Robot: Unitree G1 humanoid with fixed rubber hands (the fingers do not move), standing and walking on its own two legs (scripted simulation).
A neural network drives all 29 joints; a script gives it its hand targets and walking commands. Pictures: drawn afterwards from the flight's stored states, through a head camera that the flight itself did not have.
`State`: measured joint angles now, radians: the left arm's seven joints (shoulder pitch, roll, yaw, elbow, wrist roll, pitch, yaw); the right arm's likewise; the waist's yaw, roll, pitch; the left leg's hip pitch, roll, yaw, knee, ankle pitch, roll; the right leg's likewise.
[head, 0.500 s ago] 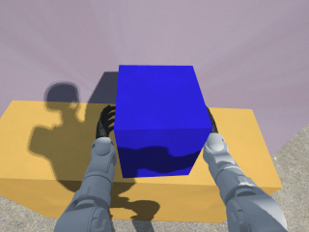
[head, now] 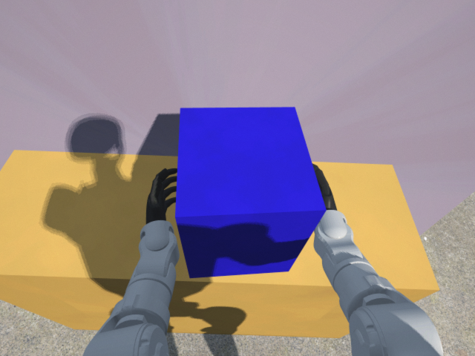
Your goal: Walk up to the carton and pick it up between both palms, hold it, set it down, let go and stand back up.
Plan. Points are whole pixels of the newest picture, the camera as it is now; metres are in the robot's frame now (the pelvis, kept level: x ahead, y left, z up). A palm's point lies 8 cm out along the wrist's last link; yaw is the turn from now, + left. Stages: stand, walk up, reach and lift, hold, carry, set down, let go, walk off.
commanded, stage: set down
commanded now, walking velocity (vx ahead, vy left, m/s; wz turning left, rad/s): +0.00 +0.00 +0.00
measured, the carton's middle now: (239, 197) +0.41 +0.01 +0.01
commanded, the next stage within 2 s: none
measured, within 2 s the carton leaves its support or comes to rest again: rests again in 0.02 s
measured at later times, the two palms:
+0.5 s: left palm (141, 223) +0.35 +0.18 +0.03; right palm (354, 210) +0.36 -0.19 +0.04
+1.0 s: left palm (128, 270) +0.28 +0.19 +0.00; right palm (371, 256) +0.29 -0.21 +0.02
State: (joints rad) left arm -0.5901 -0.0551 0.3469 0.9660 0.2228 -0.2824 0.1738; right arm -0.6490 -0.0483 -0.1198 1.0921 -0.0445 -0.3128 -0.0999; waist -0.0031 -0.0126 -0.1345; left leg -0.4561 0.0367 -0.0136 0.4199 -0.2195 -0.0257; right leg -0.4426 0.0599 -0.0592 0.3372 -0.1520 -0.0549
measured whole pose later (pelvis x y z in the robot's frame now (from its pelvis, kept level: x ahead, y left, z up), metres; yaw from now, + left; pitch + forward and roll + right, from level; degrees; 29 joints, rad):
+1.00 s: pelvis -0.04 -0.01 +0.00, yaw +0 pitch +9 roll +0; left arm -0.27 0.02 0.20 0.60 -0.01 -0.15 0.13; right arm -0.30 -0.24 0.05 0.71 0.31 -0.24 0.00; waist 0.00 -0.02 -0.07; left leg -0.41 0.03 -0.01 0.43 -0.18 -0.03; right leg -0.42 0.05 -0.06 0.38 -0.13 -0.06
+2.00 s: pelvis -0.05 -0.01 +0.00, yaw +0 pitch +2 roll +0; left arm 0.09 0.06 0.05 0.43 -0.06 -0.18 0.17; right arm 0.16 -0.19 0.05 0.55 0.23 -0.32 0.05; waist 0.00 -0.05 -0.01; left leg -0.27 0.02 -0.01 0.43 -0.18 -0.03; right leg -0.29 0.04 -0.06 0.42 -0.16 -0.06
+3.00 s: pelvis -0.03 +0.00 +0.00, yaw +1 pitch -1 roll +0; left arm 0.17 0.11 0.05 0.39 -0.06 0.01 0.10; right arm 0.22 -0.17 0.05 0.53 0.15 -0.22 0.05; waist 0.00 -0.05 0.04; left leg -0.19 0.02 -0.01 0.43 -0.22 -0.02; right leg -0.21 0.04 -0.06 0.42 -0.19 -0.06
